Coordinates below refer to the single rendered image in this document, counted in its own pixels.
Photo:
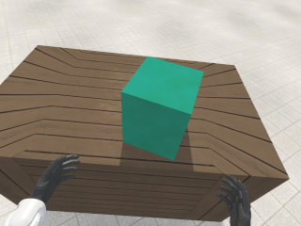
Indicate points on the robot left forearm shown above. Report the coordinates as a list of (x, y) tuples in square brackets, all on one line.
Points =
[(30, 212)]

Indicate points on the carton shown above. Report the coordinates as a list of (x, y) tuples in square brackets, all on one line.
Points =
[(157, 104)]

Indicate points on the right robot hand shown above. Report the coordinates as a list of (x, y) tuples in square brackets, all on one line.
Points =
[(239, 203)]

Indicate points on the left robot hand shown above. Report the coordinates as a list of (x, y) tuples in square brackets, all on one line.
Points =
[(53, 176)]

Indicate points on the pedestal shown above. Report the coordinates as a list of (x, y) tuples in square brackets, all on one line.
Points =
[(62, 101)]

